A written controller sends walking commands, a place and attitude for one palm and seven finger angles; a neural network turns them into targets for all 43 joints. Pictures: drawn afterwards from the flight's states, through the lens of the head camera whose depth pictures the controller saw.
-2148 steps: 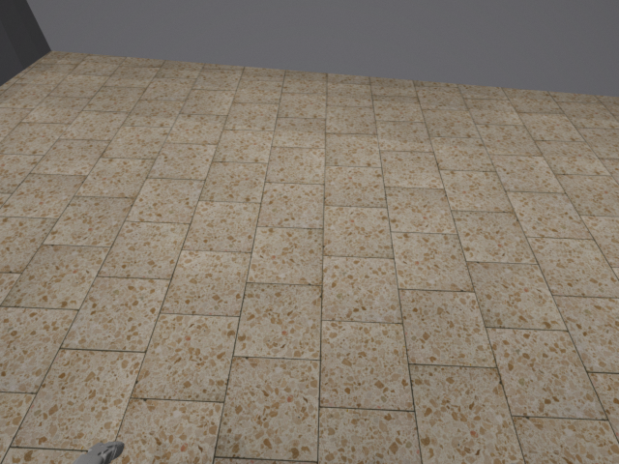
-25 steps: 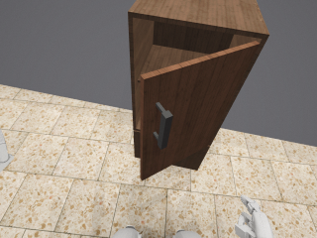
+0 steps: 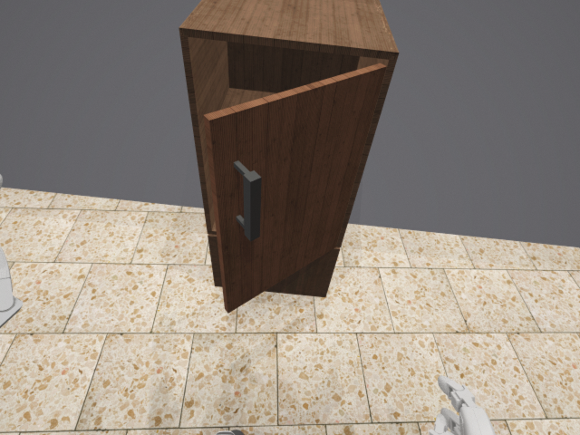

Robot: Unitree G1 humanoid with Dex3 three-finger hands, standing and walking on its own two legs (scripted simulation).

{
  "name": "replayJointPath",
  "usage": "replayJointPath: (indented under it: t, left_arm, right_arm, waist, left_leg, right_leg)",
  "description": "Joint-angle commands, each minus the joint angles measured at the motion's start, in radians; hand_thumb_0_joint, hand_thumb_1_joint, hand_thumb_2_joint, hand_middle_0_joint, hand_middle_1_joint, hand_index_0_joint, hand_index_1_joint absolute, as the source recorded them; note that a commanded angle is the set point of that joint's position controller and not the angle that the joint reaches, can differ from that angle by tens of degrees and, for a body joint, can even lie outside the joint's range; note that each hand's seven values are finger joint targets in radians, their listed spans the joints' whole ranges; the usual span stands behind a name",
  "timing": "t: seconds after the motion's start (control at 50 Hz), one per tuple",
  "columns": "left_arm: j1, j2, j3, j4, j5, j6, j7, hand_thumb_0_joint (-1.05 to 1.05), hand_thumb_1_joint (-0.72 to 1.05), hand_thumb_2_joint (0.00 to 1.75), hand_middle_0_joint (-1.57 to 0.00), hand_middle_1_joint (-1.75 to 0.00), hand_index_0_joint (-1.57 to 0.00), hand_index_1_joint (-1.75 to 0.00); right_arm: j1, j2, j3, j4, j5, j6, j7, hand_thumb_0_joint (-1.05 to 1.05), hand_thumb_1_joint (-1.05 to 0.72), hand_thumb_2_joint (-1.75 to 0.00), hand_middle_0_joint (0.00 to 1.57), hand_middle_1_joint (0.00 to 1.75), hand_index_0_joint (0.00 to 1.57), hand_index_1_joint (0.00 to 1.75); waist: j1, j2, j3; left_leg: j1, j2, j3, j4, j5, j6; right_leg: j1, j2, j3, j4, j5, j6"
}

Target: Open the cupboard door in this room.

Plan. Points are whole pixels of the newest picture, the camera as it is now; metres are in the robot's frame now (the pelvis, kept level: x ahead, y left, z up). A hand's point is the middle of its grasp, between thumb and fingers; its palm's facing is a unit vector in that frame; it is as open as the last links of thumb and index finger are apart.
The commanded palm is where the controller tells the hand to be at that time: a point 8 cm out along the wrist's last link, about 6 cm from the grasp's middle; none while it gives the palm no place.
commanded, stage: stop stepping back and stand still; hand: left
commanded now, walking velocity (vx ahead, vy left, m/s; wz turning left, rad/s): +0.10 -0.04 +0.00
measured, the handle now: (245, 201) +0.51 +0.08 +0.02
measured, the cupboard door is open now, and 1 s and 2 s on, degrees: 42 42 42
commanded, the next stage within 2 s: let the arm hang, fingers relaxed in 0.98 s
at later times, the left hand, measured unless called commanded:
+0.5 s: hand out of the picture +0.14 +0.28 +0.19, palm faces +0.46 -0.77 -0.43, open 7.4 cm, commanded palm +0.10 +0.32 +0.19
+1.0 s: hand out of the picture +0.12 +0.30 +0.17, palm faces +0.43 -0.78 -0.45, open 7.4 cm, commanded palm +0.07 +0.34 +0.19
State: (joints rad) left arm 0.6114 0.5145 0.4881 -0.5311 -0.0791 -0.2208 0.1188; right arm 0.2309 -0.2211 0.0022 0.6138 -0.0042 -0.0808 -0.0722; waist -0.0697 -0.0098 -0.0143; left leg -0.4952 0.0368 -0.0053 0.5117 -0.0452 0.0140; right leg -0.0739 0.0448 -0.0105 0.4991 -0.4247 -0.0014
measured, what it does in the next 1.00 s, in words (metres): steps on the spot: left foot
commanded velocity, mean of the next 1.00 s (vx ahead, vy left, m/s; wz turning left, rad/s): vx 0.02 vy -0.02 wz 0.00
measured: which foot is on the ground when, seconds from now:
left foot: down 0.00-0.32, up 0.34-0.50, down 0.52-1.00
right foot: down 0.00-1.00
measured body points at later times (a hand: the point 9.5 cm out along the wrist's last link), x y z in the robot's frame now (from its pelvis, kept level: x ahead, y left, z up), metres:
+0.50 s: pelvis -0.04 +0.02 +0.01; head -0.07 +0.02 +0.46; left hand +0.11 +0.32 +0.21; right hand +0.11 -0.20 -0.08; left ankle +0.00 +0.14 -0.71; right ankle -0.07 -0.07 -0.72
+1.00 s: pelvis -0.07 +0.04 +0.02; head -0.08 +0.04 +0.47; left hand +0.09 +0.34 +0.19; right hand +0.08 -0.20 -0.07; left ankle -0.01 +0.14 -0.72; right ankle -0.07 -0.07 -0.72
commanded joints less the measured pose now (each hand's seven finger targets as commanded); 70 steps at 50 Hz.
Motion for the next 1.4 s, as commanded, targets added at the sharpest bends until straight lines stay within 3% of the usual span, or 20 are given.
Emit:
replayJointPath:
  t: [0.0,0.04,0.08,0.1,0.14,0.16,0.26,0.28,0.32,0.34,0.42,0.48,0.52,0.58,0.74,1.04,1.06,1.1,1.18,1.38]
  left_arm:
    - [-0.037,0.116,0.085,-0.188,0.003,-0.044,0.040,0.00,0.90,0.90,-0.20,-0.30,-0.20,-0.30]
    - [-0.125,0.109,0.063,-0.194,0.019,-0.036,0.053,0.00,0.90,0.90,-0.20,-0.30,-0.20,-0.30]
    - [-0.235,0.085,0.027,-0.153,0.032,-0.033,0.052,0.00,0.90,0.90,-0.20,-0.30,-0.20,-0.30]
    - [-0.274,0.081,0.019,-0.134,0.037,-0.034,0.049,0.00,0.90,0.90,-0.20,-0.30,-0.20,-0.30]
    - [-0.275,0.069,0.025,-0.148,0.043,-0.049,0.054,0.00,0.90,0.90,-0.20,-0.30,-0.20,-0.30]
    - [-0.284,0.085,0.040,-0.169,0.048,-0.053,0.058,0.00,0.90,0.90,-0.20,-0.30,-0.20,-0.30]
    - [-0.034,0.081,0.053,-0.231,0.033,-0.035,0.043,0.00,0.90,0.90,-0.20,-0.30,-0.20,-0.30]
    - [-0.002,0.086,0.061,-0.233,0.035,-0.027,0.036,0.00,0.90,0.90,-0.20,-0.30,-0.20,-0.30]
    - [-0.043,0.131,0.112,-0.241,0.023,-0.010,0.041,0.00,0.90,0.90,-0.20,-0.30,-0.20,-0.30]
    - [-0.059,0.090,0.079,-0.188,0.024,0.005,0.038,0.00,0.90,0.90,-0.20,-0.30,-0.20,-0.30]
    - [-0.216,0.058,0.019,-0.019,0.044,-0.005,0.054,0.00,0.90,0.90,-0.20,-0.30,-0.20,-0.30]
    - [-0.261,0.038,-0.015,-0.039,0.052,-0.015,0.050,0.00,0.90,0.90,-0.20,-0.30,-0.20,-0.30]
    - [-0.265,0.057,-0.017,-0.068,0.047,-0.019,0.043,0.00,0.90,0.90,-0.20,-0.30,-0.20,-0.30]
    - [-0.224,0.066,0.000,-0.179,0.053,-0.021,0.038,0.00,0.90,0.90,-0.20,-0.30,-0.20,-0.30]
    - [-0.032,0.065,0.066,-0.117,0.040,-0.036,0.053,0.00,0.90,0.90,-0.20,-0.30,-0.20,-0.30]
    - [-0.156,0.060,0.018,-0.112,0.049,-0.034,0.051,0.00,0.90,0.90,-0.20,-0.30,-0.20,-0.30]
    - [-0.190,-0.140,-0.389,0.706,0.131,0.124,-0.098,0.00,0.90,0.90,-0.20,-0.30,-0.20,-0.30]
    - [-0.208,-0.151,-0.371,0.761,0.114,0.202,-0.122,0.00,0.90,0.90,-0.20,-0.30,-0.20,-0.30]
    - [-0.330,-0.096,-0.396,0.975,0.120,0.203,-0.122,0.00,0.90,0.90,-0.20,-0.30,-0.20,-0.30]
    - [-0.332,-0.172,-0.448,1.487,0.096,0.220,-0.102,0.00,0.90,0.90,-0.20,-0.30,-0.20,-0.30]
  right_arm:
    - [-0.120,-0.108,-0.045,-0.140,0.000,-0.060,-0.013,0.00,-0.90,-0.90,0.20,0.30,0.20,0.30]
    - [-0.105,-0.109,-0.044,-0.109,-0.007,-0.071,-0.018,0.00,-0.90,-0.90,0.20,0.30,0.20,0.30]
    - [-0.098,-0.119,-0.044,-0.094,0.002,-0.094,-0.029,0.00,-0.90,-0.90,0.20,0.30,0.20,0.30]
    - [-0.099,-0.131,-0.046,-0.097,0.006,-0.106,-0.035,0.00,-0.90,-0.90,0.20,0.30,0.20,0.30]
    - [-0.105,-0.129,-0.039,-0.099,0.001,-0.125,-0.039,0.00,-0.90,-0.90,0.20,0.30,0.20,0.30]
    - [-0.108,-0.114,-0.032,-0.103,-0.009,-0.133,-0.035,0.00,-0.90,-0.90,0.20,0.30,0.20,0.30]
    - [-0.121,-0.078,-0.026,-0.134,-0.018,-0.122,0.005,0.00,-0.90,-0.90,0.20,0.30,0.20,0.30]
    - [-0.116,-0.071,-0.028,-0.138,-0.018,-0.104,0.011,0.00,-0.90,-0.90,0.20,0.30,0.20,0.30]
    - [-0.127,-0.077,-0.037,-0.120,-0.023,-0.065,0.014,0.00,-0.90,-0.90,0.20,0.30,0.20,0.30]
    - [-0.087,-0.076,-0.036,-0.087,-0.026,-0.051,0.013,0.00,-0.90,-0.90,0.20,0.30,0.20,0.30]
    - [-0.119,-0.080,-0.020,-0.080,-0.006,-0.078,-0.017,0.00,-0.90,-0.90,0.20,0.30,0.20,0.30]
    - [-0.104,-0.103,-0.025,-0.088,0.005,-0.107,-0.025,0.00,-0.90,-0.90,0.20,0.30,0.20,0.30]
    - [-0.106,-0.117,-0.038,-0.105,0.017,-0.112,-0.027,0.00,-0.90,-0.90,0.20,0.30,0.20,0.30]
    - [-0.109,-0.101,-0.020,-0.122,0.008,-0.114,-0.015,0.00,-0.90,-0.90,0.20,0.30,0.20,0.30]
    - [-0.111,-0.099,-0.025,-0.138,0.002,-0.113,-0.007,0.00,-0.90,-0.90,0.20,0.30,0.20,0.30]
    - [-0.116,-0.105,-0.030,-0.124,0.002,-0.111,-0.017,0.00,-0.90,-0.90,0.20,0.30,0.20,0.30]
    - [-0.172,-0.287,-0.080,0.155,-0.003,-0.121,0.076,0.00,-0.90,-0.90,0.20,0.30,0.20,0.30]
    - [-0.076,-0.222,-0.067,0.158,-0.006,-0.025,0.072,0.00,-0.90,-0.90,0.20,0.30,0.20,0.30]
    - [-0.109,-0.235,-0.052,0.188,-0.019,0.018,0.074,0.00,-0.90,-0.90,0.20,0.30,0.20,0.30]
    - [-0.051,-0.105,-0.012,0.366,-0.024,0.082,0.056,0.00,-0.90,-0.90,0.20,0.30,0.20,0.30]
  waist:
    - [0.040,-0.064,0.011]
    - [0.035,-0.085,0.024]
    - [0.020,0.011,0.071]
    - [0.024,0.093,0.099]
    - [0.035,0.359,0.048]
    - [0.049,0.376,0.027]
    - [0.090,0.235,-0.117]
    - [0.081,0.145,-0.101]
    - [0.079,-0.148,-0.041]
    - [0.054,-0.153,-0.005]
    - [0.050,-0.057,0.078]
    - [0.069,0.027,0.001]
    - [0.074,-0.020,-0.046]
    - [0.076,0.142,-0.114]
    - [0.070,0.112,-0.052]
    - [0.068,0.091,-0.032]
    - [0.041,0.097,0.051]
    - [0.062,0.045,-0.060]
    - [0.071,-0.171,-0.055]
    - [0.071,0.145,-0.001]
  left_leg:
    - [0.369,-0.046,0.000,0.222,-0.227,-0.051]
    - [0.326,-0.030,-0.011,0.263,-0.181,-0.038]
    - [0.347,-0.012,-0.034,0.076,-0.171,-0.026]
    - [0.329,0.018,-0.102,-0.040,-0.182,-0.012]
    - [0.192,0.131,-0.379,-0.403,-0.681,-0.004]
    - [0.123,0.166,-0.449,-0.506,-0.788,-0.014]
    - [0.055,0.059,-0.122,-0.339,-0.520,-0.045]
    - [0.068,-0.009,-0.031,-0.170,-0.449,-0.054]
    - [0.160,-0.084,-0.009,0.391,-0.297,-0.063]
    - [0.055,-0.061,-0.035,0.496,-0.247,-0.060]
    - [0.141,0.001,-0.007,0.152,-0.268,-0.019]
    - [0.331,0.034,-0.037,-0.096,-0.064,0.017]
    - [0.391,0.079,-0.059,-0.074,0.098,0.023]
    - [0.343,0.091,-0.108,-0.146,0.182,0.029]
    - [0.172,0.048,-0.077,-0.190,-0.230,0.008]
    - [0.249,0.019,-0.070,-0.197,-0.243,-0.001]
    - [0.101,0.063,-0.137,-0.037,-0.014,0.019]
    - [0.166,0.088,-0.134,-0.043,0.002,0.038]
    - [0.156,0.057,-0.160,-0.051,-0.053,0.049]
    - [0.221,0.025,-0.127,-0.166,-0.227,0.014]
  right_leg:
    - [-0.522,-0.185,0.165,-0.324,-0.293,-0.121]
    - [-0.482,-0.214,0.162,-0.295,-0.164,-0.135]
    - [-0.418,-0.123,0.063,-0.180,-0.042,-0.064]
    - [-0.383,-0.061,0.022,-0.101,-0.010,-0.027]
    - [-0.222,0.052,-0.024,0.159,-0.117,0.003]
    - [-0.164,0.065,-0.006,0.270,-0.139,-0.003]
    - [0.097,0.048,-0.056,-0.049,-0.077,-0.048]
    - [0.037,-0.023,0.028,-0.181,-0.075,-0.064]
    - [-0.393,-0.336,0.438,-0.423,-0.309,-0.187]
    - [-0.389,-0.334,0.397,-0.397,-0.319,-0.208]
    - [-0.303,-0.230,0.217,-0.271,-0.002,-0.124]
    - [-0.207,-0.117,0.139,-0.143,0.278,-0.028]
    - [-0.175,-0.084,0.114,-0.104,0.403,0.015]
    - [-0.094,-0.041,0.026,-0.019,0.338,0.019]
    - [-0.051,-0.060,0.064,-0.142,0.209,-0.002]
    - [-0.123,-0.055,0.054,-0.214,0.134,0.001]
    - [-0.217,-0.121,0.014,-0.040,0.279,-0.027]
    - [-0.217,-0.108,0.042,-0.013,0.185,-0.038]
    - [-0.180,-0.128,0.089,-0.043,0.170,-0.059]
    - [-0.141,-0.142,0.108,-0.163,0.070,-0.056]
